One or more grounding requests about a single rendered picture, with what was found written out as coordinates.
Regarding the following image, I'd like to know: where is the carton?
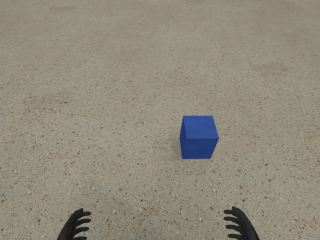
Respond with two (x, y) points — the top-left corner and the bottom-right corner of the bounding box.
(179, 115), (219, 159)

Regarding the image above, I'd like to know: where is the left robot hand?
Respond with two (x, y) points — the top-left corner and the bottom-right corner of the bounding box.
(57, 208), (91, 240)

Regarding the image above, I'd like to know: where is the right robot hand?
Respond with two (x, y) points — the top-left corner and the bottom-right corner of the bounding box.
(223, 206), (260, 240)

